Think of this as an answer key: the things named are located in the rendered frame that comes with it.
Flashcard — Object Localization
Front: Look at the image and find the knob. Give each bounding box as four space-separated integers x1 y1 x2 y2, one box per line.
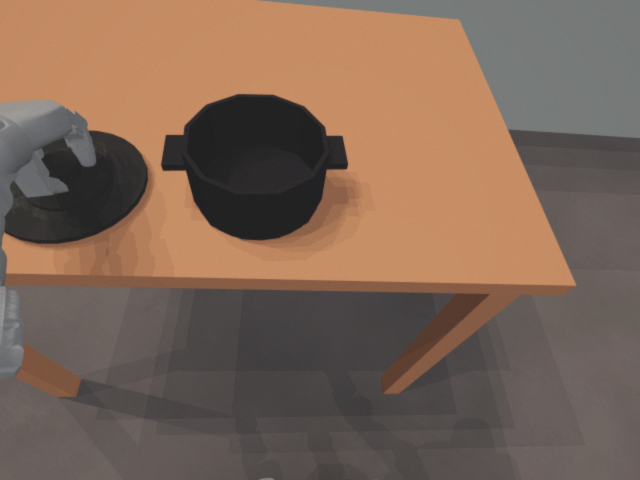
41 150 82 184

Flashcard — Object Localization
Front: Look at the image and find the left robot forearm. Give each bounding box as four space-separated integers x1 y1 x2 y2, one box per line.
0 115 33 286

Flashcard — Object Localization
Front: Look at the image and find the lid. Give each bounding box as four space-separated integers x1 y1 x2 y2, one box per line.
5 130 148 244

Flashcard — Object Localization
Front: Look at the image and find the table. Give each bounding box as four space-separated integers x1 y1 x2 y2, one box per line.
0 0 576 397

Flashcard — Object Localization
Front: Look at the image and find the left robot hand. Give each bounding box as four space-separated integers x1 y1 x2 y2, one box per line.
0 100 96 198

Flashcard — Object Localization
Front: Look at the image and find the robot left upper arm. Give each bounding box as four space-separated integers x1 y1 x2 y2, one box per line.
0 286 24 381

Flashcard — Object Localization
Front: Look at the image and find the pot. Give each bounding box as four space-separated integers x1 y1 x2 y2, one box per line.
161 94 348 240

